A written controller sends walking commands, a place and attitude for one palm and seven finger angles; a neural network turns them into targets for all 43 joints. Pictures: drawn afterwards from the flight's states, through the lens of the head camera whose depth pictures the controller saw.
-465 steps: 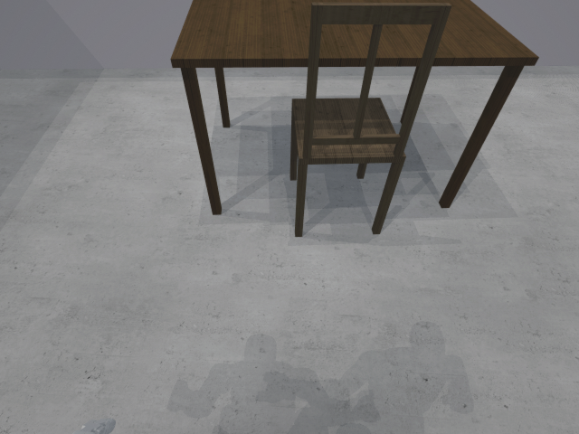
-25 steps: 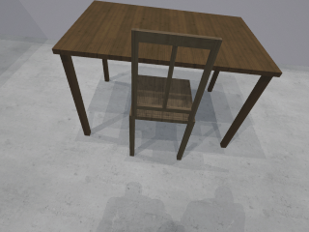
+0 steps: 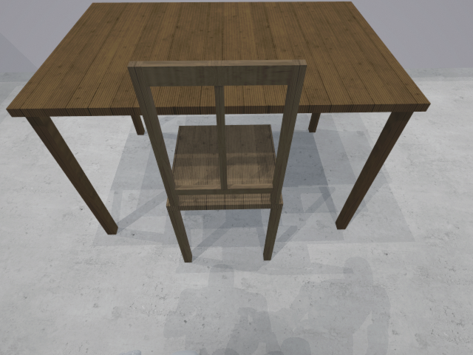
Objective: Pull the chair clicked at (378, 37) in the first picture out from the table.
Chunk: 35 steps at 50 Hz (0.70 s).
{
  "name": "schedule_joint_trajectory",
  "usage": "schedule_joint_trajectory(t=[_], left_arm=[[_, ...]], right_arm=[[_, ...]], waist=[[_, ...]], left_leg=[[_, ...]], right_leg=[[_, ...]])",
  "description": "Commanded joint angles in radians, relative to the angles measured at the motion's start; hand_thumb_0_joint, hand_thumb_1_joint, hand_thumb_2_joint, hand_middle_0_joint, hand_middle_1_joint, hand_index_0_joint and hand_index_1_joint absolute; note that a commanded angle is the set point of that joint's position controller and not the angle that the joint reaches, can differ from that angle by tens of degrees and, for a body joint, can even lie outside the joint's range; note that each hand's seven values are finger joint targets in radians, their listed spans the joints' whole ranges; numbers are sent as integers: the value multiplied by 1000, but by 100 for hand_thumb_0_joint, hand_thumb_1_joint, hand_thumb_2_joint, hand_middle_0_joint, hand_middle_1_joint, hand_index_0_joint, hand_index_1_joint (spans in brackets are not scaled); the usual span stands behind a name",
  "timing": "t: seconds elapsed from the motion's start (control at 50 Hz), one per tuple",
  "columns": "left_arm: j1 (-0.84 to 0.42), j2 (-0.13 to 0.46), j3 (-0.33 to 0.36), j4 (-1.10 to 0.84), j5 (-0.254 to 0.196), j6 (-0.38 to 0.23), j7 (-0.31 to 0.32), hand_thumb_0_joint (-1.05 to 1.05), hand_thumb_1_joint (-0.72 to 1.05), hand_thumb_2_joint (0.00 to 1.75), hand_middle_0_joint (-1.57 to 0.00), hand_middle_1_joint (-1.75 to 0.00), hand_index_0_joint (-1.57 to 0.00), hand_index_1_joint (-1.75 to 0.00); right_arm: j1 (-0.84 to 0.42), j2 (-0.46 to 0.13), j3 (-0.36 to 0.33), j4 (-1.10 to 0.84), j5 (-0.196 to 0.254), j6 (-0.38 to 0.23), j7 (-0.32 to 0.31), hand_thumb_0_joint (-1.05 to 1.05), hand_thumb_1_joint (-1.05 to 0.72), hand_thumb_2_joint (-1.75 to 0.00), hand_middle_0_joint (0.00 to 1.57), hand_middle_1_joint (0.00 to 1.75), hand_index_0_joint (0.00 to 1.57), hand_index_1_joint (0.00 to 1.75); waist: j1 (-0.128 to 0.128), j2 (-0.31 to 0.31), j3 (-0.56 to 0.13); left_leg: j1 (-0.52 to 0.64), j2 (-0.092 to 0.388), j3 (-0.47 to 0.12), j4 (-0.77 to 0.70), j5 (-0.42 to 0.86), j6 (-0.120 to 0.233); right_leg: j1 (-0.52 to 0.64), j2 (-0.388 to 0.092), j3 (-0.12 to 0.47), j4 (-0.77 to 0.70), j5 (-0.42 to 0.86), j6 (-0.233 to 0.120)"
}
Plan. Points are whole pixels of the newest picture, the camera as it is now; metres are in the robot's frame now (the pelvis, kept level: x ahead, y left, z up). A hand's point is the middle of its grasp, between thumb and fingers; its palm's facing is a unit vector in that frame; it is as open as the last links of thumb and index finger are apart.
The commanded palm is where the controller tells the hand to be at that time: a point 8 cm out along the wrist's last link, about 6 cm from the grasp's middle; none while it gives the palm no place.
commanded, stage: take the last steps up to it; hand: left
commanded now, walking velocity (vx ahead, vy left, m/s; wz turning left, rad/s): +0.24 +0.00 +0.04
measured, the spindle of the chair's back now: (222, 144) +0.62 +0.05 -0.05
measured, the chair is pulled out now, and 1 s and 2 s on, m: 0.00 0.00 0.00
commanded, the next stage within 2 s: come to a stop and stand still in 0.20 s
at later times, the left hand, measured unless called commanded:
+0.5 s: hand out of the picture +0.15 +0.18 -0.17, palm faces +0.06 -0.99 -0.15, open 7.4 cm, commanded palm none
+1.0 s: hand (153, 342) +0.17 +0.17 -0.15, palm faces +0.07 -0.96 -0.27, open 7.4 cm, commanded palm none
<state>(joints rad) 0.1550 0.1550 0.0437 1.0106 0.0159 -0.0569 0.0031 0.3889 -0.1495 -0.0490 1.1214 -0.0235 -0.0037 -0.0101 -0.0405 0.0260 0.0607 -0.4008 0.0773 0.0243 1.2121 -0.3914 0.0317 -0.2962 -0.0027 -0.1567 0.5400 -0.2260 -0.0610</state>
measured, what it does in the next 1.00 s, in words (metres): walks ahead: left foot, then right foot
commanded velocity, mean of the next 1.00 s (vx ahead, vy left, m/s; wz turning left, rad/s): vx -0.03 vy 0.03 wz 0.01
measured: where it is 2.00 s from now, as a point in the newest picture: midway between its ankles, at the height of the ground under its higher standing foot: outside the picture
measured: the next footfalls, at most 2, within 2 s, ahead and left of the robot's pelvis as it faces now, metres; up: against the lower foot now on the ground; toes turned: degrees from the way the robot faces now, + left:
left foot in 0.26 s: +0.20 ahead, +0.12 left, +0.00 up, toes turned +6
right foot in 0.64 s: +0.22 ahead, -0.13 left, +0.00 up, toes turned -5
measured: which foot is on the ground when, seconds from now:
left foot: up 0.00-0.24, down 0.26-0.66, up 0.68-1.00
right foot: down 0.00-0.28, up 0.30-0.62, down 0.64-1.00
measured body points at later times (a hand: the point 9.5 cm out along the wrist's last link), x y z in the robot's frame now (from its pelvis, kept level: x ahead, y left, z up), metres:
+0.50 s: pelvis +0.15 +0.02 +0.01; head +0.17 +0.03 +0.46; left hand +0.15 +0.23 -0.16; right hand +0.21 -0.22 -0.13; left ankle +0.16 +0.11 -0.73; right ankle +0.15 -0.12 -0.70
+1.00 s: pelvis +0.12 -0.03 +0.01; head +0.15 -0.05 +0.46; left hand +0.17 +0.22 -0.13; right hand +0.19 -0.27 -0.15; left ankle +0.08 +0.13 -0.69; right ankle +0.18 -0.12 -0.73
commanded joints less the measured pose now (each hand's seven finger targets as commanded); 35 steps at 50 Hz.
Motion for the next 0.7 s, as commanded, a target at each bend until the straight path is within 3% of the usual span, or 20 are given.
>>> schedule_joint_trajectory(t=[0.0, 0.04, 0.14, 0.2, 0.22, 0.24, 0.26, 0.28, 0.32, 0.34, 0.38, 0.42, 0.5, 0.54, 0.58, 0.6, 0.62, 0.64, 0.66, 0.68], left_arm=[[65, 117, 15, -13, 4, -11, 14, 0, 90, 90, -20, -30, -20, -30], [94, 117, 19, -8, 4, -13, 8, 0, 90, 90, -20, -30, -20, -30], [168, 143, 24, 28, 5, -12, 3, 0, 90, 90, -20, -30, -20, -30], [168, 135, 23, 38, 1, -2, 7, 0, 90, 90, -20, -30, -20, -30], [179, 118, 17, 43, -2, 2, 5, 0, 90, 90, -20, -30, -20, -30], [196, 83, 12, 30, -6, 4, 1, 0, 90, 90, -20, -30, -20, -30], [186, 60, 4, 8, -8, -1, -1, 0, 90, 90, -20, -30, -20, -30], [172, 82, 3, 4, -1, 9, 11, 0, 90, 90, -20, -30, -20, -30], [151, 63, -1, 38, -6, 17, 14, 0, 90, 90, -20, -30, -20, -30], [173, 39, -9, 57, -9, 26, 16, 0, 90, 90, -20, -30, -20, -30], [222, 22, -17, 81, -12, 49, 24, 0, 90, 90, -20, -30, -20, -30], [217, 43, -17, 75, -8, 67, 33, 0, 90, 90, -20, -30, -20, -30], [186, 77, 0, 36, 1, 86, 35, 0, 90, 90, -20, -30, -20, -30], [199, 82, 9, 27, 3, 88, 36, 0, 90, 90, -20, -30, -20, -30], [218, 98, 15, 25, 5, 79, 35, 0, 90, 90, -20, -30, -20, -30], [228, 126, 17, 21, 11, 68, 36, 0, 90, 90, -20, -30, -20, -30], [211, 191, 25, 12, 19, 57, 39, 0, 90, 90, -20, -30, -20, -30], [217, 223, 26, 6, 10, 55, 36, 0, 90, 90, -20, -30, -20, -30], [209, 225, 28, 6, 9, 53, 38, 0, 90, 90, -20, -30, -20, -30], [172, 209, 25, 0, 8, 55, 43, 0, 90, 90, -20, -30, -20, -30]], right_arm=[[69, -10, -1, -70, -3, -6, 12, 0, -90, -90, 20, 30, 20, 30], [21, -11, 1, -90, -4, -10, 16, 0, -90, -90, 20, 30, 20, 30], [-122, -32, 2, -136, -2, -39, 23, 0, -90, -90, 20, 30, 20, 30], [-82, -50, 5, -116, -2, -53, 17, 0, -90, -90, 20, 30, 20, 30], [-28, -86, 2, -96, -3, -61, 12, 0, -90, -90, 20, 30, 20, 30], [50, -162, -12, -83, -12, -68, 2, 0, -90, -90, 20, 30, 20, 30], [103, -230, -25, -79, -12, -56, -4, 0, -90, -90, 20, 30, 20, 30], [95, -231, -18, -71, -7, -54, -18, 0, -90, -90, 20, 30, 20, 30], [-67, -133, 12, -107, -1, -50, -29, 0, -90, -90, 20, 30, 20, 30], [-124, -112, 23, -116, 1, -51, -35, 0, -90, -90, 20, 30, 20, 30], [-166, -108, 26, -110, 9, -46, -42, 0, -90, -90, 20, 30, 20, 30], [-169, -132, 15, -105, 13, -28, -44, 0, -90, -90, 20, 30, 20, 30], [-171, -169, -19, -110, 9, 5, -43, 0, -90, -90, 20, 30, 20, 30], [-191, -179, -32, -120, 6, 20, -40, 0, -90, -90, 20, 30, 20, 30], [-208, -168, -34, -130, 8, 27, -35, 0, -90, -90, 20, 30, 20, 30], [-208, -149, -33, -140, 11, 30, -31, 0, -90, -90, 20, 30, 20, 30], [-174, -101, -32, -154, 20, 32, -25, 0, -90, -90, 20, 30, 20, 30], [-184, -80, -29, -162, 22, 47, -23, 0, -90, -90, 20, 30, 20, 30], [-194, -81, -29, -162, 18, 63, -26, 0, -90, -90, 20, 30, 20, 30], [-186, -90, -31, -161, 18, 70, -27, 0, -90, -90, 20, 30, 20, 30]], waist=[[-20, -124, -1], [1, -112, -1], [49, -114, 1], [18, -103, -7], [-3, -25, -42], [-26, 145, -90], [-31, 270, -100], [-28, 288, -110], [28, 102, -40], [55, 63, -38], [73, 75, -71], [59, 88, -94], [46, 133, -72], [57, 148, -75], [78, 108, -66], [82, 8, -86], [58, -162, -114], [77, -194, -109], [82, -223, -135], [65, -224, -122]], left_leg=[[-6, 52, 7, -181, 84, -25], [-16, 38, 36, -301, 114, -34], [-7, 6, 54, -510, 121, -27], [188, -28, 77, -691, 212, -25], [300, -18, 40, -753, 247, -14], [431, 147, -174, -821, 354, 62], [475, 319, -389, -921, 462, 169], [439, 352, -423, -934, 496, 209], [288, 278, -253, -917, 690, 185], [253, 236, -156, -901, 848, 156], [261, 201, -50, -881, 1006, 123], [300, 203, -42, -864, 1021, 115], [291, 211, -58, -834, 947, 113], [288, 211, -56, -796, 888, 104], [218, 171, -43, -734, 708, 62], [195, 91, -1, -645, 521, 8], [107, -27, 69, -517, 212, -49], [72, -91, 38, -377, -188, -65], [57, -87, -42, -257, -255, -62], [36, -86, -70, -178, -232, -61]], right_leg=[[-103, -254, 183, -385, -9, -115], [-48, -233, 171, -384, 11, -120], [88, -253, 206, -319, 117, -128], [47, -210, 167, -205, 128, -81], [18, -164, 140, -70, 150, -53], [-104, -71, 70, 153, 25, -6], [-232, 13, 13, 388, -345, 25], [-266, -12, 105, 529, -412, 26], [-212, -78, 163, 516, -290, 47], [-140, -87, 168, 441, -240, 65], [-48, -75, 142, 309, -182, 87], [-23, -66, 120, 220, -160, 94], [-20, -49, 98, 173, -139, 82], [-5, -45, 92, 138, -98, 77], [78, -53, 104, 9, 48, 70], [111, -109, 182, -82, 323, 56], [160, -274, 364, -105, 632, -22], [135, -395, 420, -158, 810, -123], [115, -403, 445, -171, 801, -161], [109, -389, 432, -168, 756, -176]])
